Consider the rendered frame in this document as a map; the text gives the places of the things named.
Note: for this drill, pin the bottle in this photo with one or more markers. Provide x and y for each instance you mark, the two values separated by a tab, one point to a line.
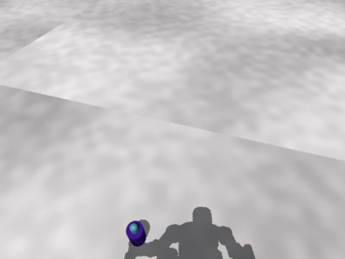
136	233

